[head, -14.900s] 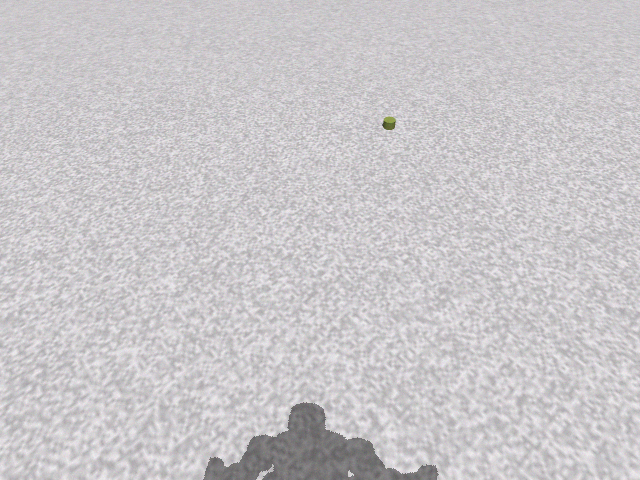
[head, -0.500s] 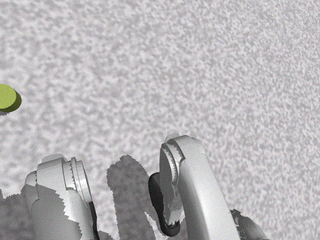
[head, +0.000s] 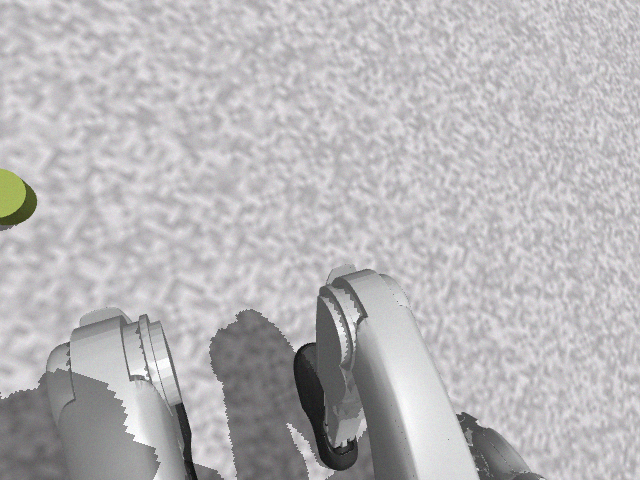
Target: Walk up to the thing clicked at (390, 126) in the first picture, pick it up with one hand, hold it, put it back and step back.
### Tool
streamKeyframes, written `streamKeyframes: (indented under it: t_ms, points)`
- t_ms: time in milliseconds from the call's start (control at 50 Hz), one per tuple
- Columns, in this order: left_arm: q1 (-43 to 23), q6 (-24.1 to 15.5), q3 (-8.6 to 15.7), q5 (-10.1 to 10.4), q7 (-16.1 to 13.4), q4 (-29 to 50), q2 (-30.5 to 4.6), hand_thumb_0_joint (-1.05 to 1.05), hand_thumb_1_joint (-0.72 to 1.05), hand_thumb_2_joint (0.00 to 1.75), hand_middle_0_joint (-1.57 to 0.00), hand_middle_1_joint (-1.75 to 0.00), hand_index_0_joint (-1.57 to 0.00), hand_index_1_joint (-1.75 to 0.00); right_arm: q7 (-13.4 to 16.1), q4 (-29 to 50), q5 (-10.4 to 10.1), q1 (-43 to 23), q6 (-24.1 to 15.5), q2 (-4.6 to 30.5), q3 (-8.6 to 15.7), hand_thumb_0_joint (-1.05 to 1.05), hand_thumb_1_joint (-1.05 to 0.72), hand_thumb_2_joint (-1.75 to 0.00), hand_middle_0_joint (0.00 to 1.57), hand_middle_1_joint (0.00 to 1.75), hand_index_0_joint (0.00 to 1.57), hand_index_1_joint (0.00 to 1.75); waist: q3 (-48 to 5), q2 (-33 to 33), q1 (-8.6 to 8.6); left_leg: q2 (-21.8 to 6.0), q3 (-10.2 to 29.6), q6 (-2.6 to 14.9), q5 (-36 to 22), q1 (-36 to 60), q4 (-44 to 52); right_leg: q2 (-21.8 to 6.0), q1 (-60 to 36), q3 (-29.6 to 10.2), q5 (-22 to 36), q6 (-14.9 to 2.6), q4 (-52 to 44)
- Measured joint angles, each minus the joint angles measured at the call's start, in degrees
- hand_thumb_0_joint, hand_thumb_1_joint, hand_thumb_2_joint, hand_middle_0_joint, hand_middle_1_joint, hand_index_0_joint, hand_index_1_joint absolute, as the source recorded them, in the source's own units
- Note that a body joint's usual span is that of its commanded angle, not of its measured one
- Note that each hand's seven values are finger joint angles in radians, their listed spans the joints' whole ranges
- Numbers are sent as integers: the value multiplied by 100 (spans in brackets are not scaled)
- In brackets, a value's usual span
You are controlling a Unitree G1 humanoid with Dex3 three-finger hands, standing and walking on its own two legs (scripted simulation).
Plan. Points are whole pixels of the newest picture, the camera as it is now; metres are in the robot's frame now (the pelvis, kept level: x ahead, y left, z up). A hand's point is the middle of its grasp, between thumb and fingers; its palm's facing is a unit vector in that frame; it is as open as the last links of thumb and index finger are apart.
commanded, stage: rise first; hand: left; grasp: from above
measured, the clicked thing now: (2, 197) +0.47 +0.35 -0.29
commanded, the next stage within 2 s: none
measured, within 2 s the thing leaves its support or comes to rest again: neither
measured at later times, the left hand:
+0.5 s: hand out of the picture +0.43 +0.39 -0.18, palm faces -0.44 -0.14 -0.89, open 14.1 cm
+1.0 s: hand out of the picture +0.43 +0.38 -0.18, palm faces -0.44 -0.14 -0.89, open 14.0 cm
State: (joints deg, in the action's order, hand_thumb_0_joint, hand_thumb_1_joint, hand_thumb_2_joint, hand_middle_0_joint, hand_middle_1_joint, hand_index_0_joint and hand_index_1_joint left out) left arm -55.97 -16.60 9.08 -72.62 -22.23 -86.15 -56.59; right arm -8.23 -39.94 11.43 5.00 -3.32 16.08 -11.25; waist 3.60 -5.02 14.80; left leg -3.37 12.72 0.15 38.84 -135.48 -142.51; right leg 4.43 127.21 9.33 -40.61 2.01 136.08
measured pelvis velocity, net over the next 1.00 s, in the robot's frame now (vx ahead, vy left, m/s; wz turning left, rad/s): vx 0.00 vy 0.00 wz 0.01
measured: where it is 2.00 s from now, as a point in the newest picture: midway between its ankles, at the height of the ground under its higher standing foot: (257, 448)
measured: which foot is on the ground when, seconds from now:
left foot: down 0.00-1.00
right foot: down 0.00-1.00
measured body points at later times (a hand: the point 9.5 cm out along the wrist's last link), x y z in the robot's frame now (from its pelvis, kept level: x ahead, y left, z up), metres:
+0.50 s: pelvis +0.00 +0.00 +0.00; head +0.25 +0.12 +0.36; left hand +0.45 +0.39 -0.13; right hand +0.08 -0.26 -0.09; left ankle +0.07 +0.13 -0.28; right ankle +0.10 -0.11 -0.28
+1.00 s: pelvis +0.00 +0.00 +0.00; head +0.24 +0.12 +0.36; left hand +0.45 +0.38 -0.13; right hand +0.08 -0.26 -0.09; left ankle +0.07 +0.13 -0.28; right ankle +0.10 -0.11 -0.28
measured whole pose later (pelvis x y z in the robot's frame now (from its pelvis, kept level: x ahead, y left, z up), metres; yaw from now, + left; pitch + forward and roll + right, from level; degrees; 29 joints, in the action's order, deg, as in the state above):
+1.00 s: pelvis +0.00 +0.00 +0.00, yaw +0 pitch +30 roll -12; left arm -57.0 -16.3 7.7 -72.7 -21.4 -87.0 -56.2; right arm -8.1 -39.6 10.5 5.8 -3.0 16.1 -11.5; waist 2.9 -4.9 15.2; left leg -3.1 12.4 0.1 38.1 -135.4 -142.1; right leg 4.3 127.2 9.1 -40.0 2.0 135.9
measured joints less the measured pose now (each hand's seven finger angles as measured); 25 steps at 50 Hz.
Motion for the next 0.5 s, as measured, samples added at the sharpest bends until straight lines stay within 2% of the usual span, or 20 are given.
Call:
streamKeyframes:
  t_ms: [500]
  points:
    - [12, 53, -92, 23, 119, 131, 40, 0, -54, 101, -8, -104, -9, -104, -10, 17, -65, 95, 55, -16, 20, 0, -91, -90, 20, 30, 20, 30, -91, 23, -14, 21, -27, 21, -11, -14, 34, -17, -9, -19, -12, 15, -34]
